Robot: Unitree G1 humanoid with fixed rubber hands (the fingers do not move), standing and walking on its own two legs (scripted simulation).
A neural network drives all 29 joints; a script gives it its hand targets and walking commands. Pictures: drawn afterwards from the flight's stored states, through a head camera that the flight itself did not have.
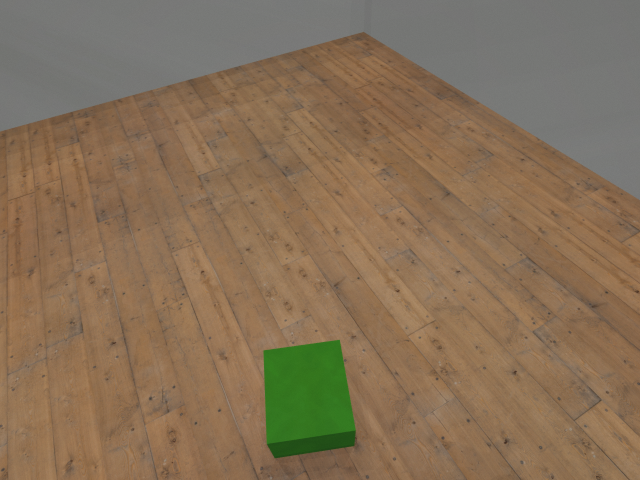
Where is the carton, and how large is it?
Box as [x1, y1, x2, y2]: [263, 340, 355, 457]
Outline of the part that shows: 339,340 263,350 267,444 274,457 353,445 355,429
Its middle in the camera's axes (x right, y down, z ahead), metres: -0.04 +0.45 +1.14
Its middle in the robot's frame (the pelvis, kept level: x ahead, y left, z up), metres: +0.46 +0.09 -0.69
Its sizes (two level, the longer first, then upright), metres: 0.259 0.232 0.160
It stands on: the floor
